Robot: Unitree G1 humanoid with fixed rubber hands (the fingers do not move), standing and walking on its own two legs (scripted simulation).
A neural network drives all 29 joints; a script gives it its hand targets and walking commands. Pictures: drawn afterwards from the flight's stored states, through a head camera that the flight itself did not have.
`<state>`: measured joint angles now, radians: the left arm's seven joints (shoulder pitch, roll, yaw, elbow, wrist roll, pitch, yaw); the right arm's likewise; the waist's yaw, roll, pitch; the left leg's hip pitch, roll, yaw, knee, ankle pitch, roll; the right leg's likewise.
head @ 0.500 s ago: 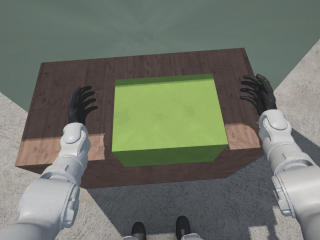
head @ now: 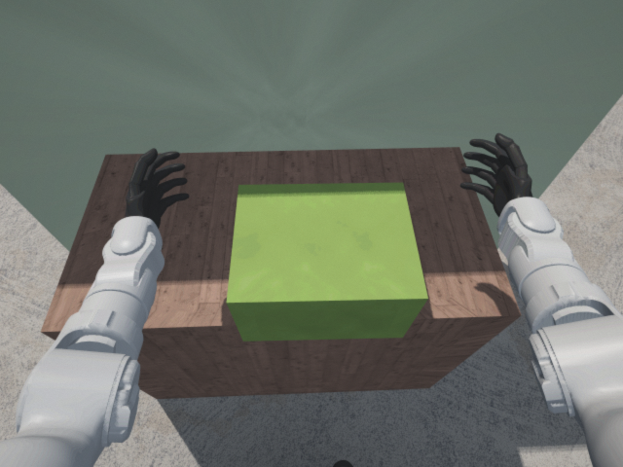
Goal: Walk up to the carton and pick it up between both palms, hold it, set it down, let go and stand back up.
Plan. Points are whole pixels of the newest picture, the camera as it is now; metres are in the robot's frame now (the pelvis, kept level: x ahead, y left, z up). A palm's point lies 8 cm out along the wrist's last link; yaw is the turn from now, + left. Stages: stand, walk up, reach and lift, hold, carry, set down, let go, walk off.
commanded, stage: set down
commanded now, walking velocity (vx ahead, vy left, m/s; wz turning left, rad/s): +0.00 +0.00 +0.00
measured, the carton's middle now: (322, 262) +0.43 -0.01 -0.09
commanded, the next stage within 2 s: none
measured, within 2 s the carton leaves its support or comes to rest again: neither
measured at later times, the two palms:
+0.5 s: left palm (153, 293) +0.33 +0.22 +0.00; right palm (522, 293) +0.33 -0.27 +0.01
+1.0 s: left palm (142, 364) +0.25 +0.23 -0.04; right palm (526, 370) +0.24 -0.26 -0.03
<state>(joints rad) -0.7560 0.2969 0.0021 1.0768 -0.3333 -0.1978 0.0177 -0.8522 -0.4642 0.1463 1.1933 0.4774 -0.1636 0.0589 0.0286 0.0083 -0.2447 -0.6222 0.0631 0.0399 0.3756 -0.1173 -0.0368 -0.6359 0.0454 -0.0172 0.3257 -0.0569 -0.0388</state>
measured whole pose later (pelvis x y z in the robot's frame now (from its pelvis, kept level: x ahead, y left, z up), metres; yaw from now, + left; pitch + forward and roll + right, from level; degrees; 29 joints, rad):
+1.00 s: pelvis +0.02 +0.01 +0.00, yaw -1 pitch +8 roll +0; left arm 0.02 0.21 -0.08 0.79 -0.31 -0.55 0.06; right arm -0.03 -0.37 0.05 0.85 0.40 -0.55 0.15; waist 0.00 0.01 -0.07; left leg -0.36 0.06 0.07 0.47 -0.24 -0.03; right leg -0.41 0.04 0.01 0.47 -0.20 -0.03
